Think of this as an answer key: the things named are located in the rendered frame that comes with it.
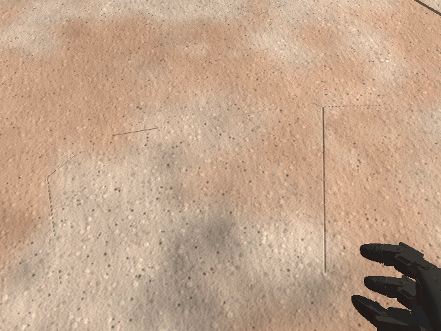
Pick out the right robot hand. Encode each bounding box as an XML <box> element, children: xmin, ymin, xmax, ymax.
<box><xmin>351</xmin><ymin>242</ymin><xmax>441</xmax><ymax>331</ymax></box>

